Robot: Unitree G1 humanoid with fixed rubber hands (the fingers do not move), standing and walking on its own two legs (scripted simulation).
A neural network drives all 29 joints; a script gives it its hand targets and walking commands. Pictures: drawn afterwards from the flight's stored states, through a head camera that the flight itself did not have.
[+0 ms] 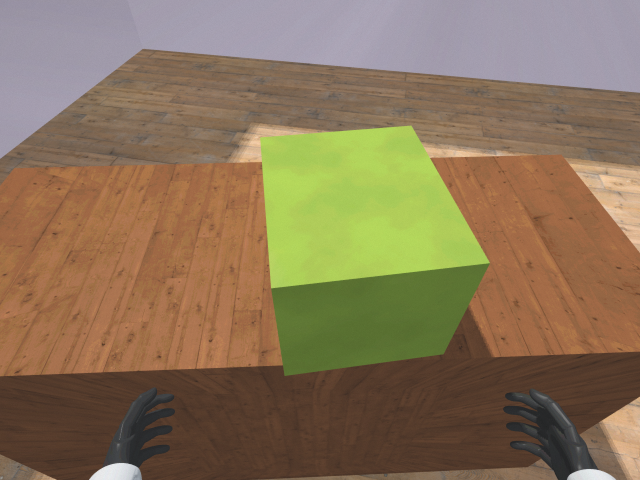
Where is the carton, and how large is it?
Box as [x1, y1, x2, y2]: [260, 126, 489, 375]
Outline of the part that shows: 411,126 260,137 271,290 285,375 441,354 443,353 470,301 489,262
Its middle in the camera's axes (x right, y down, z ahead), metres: +0.05 +0.00 +0.58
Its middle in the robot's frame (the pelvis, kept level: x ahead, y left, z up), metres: +0.43 -0.02 +0.04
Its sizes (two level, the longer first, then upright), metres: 0.284 0.238 0.214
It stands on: a pedestal, 0.72 m high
